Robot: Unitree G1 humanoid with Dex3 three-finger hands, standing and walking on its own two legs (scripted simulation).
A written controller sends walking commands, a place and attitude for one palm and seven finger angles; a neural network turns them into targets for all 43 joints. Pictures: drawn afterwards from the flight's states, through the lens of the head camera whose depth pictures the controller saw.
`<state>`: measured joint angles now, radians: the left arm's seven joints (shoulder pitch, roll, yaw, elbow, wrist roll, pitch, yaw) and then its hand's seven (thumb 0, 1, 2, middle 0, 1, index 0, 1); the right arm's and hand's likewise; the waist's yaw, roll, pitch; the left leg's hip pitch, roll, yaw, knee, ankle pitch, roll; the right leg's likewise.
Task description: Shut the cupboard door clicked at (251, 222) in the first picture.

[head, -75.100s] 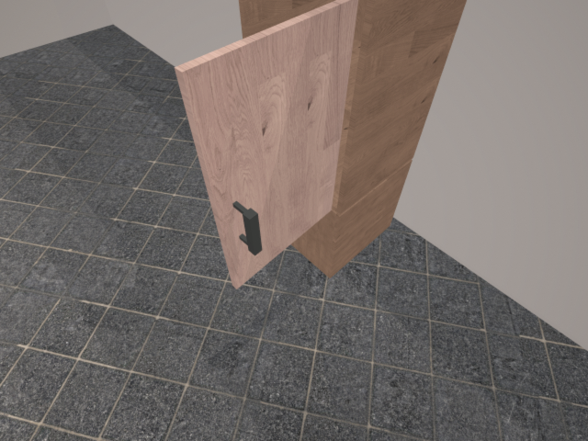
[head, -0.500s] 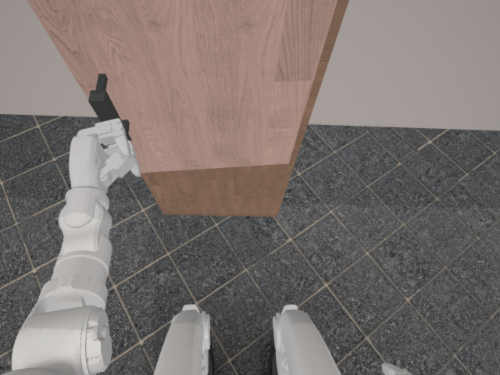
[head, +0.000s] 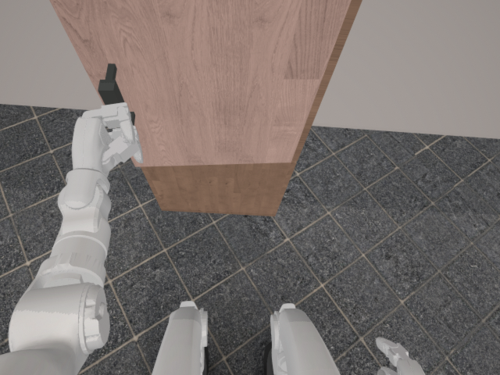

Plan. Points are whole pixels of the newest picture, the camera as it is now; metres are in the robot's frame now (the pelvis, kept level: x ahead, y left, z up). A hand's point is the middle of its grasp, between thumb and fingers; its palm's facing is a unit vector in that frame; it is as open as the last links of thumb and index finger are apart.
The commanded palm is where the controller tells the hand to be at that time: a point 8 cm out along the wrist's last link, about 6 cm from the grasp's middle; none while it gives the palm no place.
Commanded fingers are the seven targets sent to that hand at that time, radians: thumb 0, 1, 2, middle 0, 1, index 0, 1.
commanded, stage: push the door shut along its arc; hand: left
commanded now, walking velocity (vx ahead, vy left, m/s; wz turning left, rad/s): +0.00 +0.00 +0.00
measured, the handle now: (121, 104) +0.54 +0.20 +0.04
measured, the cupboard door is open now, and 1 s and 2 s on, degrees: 6 0 0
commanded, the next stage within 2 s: pull the fist back off the door in 0.68 s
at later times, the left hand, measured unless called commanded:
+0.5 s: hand (136, 122) +0.51 +0.18 +0.04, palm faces -0.15 -0.99 -0.04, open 3.3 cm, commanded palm +0.53 +0.19 +0.04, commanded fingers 0.00 0.90 0.90 -1.30 -1.50 -1.30 -1.50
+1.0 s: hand (142, 117) +0.51 +0.17 +0.04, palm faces +0.10 -0.99 +0.00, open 3.4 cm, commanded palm +0.52 +0.18 +0.04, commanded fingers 0.00 0.90 0.90 -1.30 -1.50 -1.30 -1.50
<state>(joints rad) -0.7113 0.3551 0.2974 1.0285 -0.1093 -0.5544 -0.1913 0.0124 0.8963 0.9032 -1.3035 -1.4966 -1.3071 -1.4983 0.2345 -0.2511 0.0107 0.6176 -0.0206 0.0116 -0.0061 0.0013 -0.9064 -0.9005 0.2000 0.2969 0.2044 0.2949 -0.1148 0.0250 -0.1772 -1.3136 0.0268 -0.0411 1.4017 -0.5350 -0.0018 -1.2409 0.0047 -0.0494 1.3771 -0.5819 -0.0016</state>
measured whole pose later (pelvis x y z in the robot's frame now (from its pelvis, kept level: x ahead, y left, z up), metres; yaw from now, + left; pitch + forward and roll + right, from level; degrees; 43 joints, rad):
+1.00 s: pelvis -0.05 +0.01 -0.04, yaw -2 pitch +29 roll -6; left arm -1.13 0.51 0.31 1.29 0.00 -0.40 0.00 0.01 0.90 0.90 -1.48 -1.50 -1.48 -1.50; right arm 0.32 -0.25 0.08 0.67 -0.06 -0.09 0.00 0.00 -0.90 -0.90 0.20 0.30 0.21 0.30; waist -0.23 0.03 -0.17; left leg -1.56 0.01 -0.09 1.51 -0.46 0.01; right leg -1.46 0.01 -0.08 1.45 -0.49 0.01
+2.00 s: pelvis +0.03 +0.00 +0.04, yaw -1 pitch +21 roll -1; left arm -0.29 0.21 0.18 0.52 -0.16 -0.44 -0.08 0.01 0.90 0.90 -1.30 -1.50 -1.30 -1.50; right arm 0.23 -0.22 0.00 0.55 0.01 0.05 0.00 0.00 -0.91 -0.90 0.20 0.30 0.20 0.29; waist -0.04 0.03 -0.16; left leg -1.06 0.02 -0.02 1.23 -0.53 0.00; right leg -1.01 0.02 -0.01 1.21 -0.56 0.00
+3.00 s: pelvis +0.07 +0.00 +0.15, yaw +1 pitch -3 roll +0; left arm 0.45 0.36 0.34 -0.36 -0.08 -0.04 0.10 0.01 0.89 0.90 -0.42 -0.52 -0.42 -0.52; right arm 0.20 -0.21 0.05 0.60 0.02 -0.09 -0.07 0.01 -0.90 -0.90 0.20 0.30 0.20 0.30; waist 0.08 0.07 -0.03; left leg -0.16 -0.01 -0.01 0.48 -0.28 0.01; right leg -0.11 -0.01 -0.01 0.47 -0.31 0.01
